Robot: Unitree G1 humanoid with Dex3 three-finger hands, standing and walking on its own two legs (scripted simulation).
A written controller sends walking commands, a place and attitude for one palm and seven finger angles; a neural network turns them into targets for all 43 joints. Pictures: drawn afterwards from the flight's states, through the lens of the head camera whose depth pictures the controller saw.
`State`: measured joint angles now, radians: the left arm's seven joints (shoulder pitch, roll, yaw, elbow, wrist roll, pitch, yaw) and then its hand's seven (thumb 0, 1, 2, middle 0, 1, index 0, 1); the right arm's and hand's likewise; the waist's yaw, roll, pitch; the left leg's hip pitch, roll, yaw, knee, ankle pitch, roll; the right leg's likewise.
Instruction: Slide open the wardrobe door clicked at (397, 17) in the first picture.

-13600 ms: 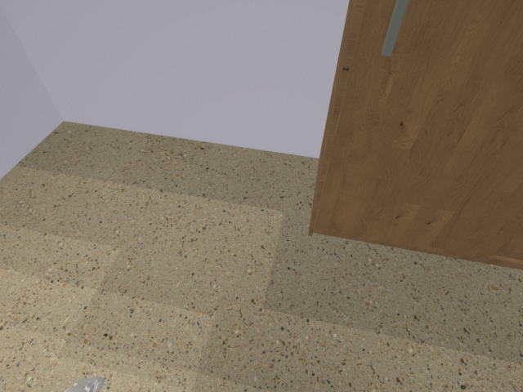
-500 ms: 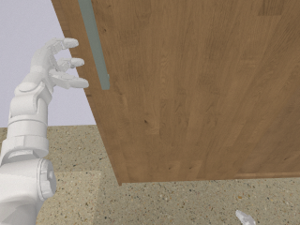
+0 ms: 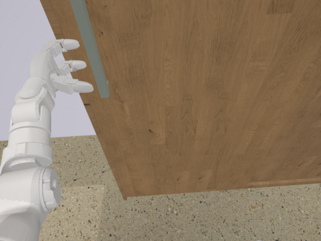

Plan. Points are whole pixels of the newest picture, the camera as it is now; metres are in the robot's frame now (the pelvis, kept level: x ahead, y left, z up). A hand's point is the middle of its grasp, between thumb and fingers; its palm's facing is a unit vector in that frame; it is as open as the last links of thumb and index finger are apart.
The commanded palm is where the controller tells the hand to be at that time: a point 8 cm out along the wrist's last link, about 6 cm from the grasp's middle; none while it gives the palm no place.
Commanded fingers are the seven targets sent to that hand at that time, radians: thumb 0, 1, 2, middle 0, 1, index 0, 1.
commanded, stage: move the hooked fingers beside the handle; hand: left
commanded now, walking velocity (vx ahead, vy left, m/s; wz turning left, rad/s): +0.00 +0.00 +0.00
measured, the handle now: (92, 43) +0.50 +0.17 +0.27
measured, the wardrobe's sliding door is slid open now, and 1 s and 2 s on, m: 0.00 0.00 0.00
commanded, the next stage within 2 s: feel for the door with the fingertips in 0.46 s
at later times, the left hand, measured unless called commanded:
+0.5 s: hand (72, 70) +0.44 +0.21 +0.23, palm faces +0.12 -0.99 -0.01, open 13.9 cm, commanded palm +0.41 +0.26 +0.23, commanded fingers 0.00 -0.50 0.30 -0.30 -1.20 -0.30 -1.20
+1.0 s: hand (87, 69) +0.45 +0.18 +0.23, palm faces +0.09 -1.00 +0.00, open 13.9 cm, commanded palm +0.42 +0.24 +0.23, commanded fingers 0.00 -0.50 0.30 -0.30 -1.20 -0.30 -1.20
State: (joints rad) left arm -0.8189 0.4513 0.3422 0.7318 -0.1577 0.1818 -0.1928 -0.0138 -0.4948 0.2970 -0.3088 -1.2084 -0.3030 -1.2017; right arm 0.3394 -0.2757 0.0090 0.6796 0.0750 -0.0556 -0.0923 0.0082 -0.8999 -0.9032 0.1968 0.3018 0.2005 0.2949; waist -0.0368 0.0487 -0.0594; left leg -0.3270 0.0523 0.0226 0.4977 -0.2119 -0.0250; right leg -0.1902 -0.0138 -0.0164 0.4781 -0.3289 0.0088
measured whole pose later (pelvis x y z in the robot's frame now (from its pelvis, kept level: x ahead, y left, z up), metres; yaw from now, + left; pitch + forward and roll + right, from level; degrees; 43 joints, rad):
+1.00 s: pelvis +0.00 +0.00 +0.00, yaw +0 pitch +3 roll +0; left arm -0.89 0.38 0.29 0.77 -0.14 0.20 -0.11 -0.01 -0.50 0.30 -0.31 -1.21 -0.31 -1.21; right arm 0.29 -0.25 0.02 0.68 0.06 -0.07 -0.09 0.01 -0.90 -0.90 0.20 0.30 0.20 0.29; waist -0.04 0.04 -0.05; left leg -0.34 0.05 0.01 0.51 -0.21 -0.02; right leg -0.20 -0.02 -0.02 0.48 -0.32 0.01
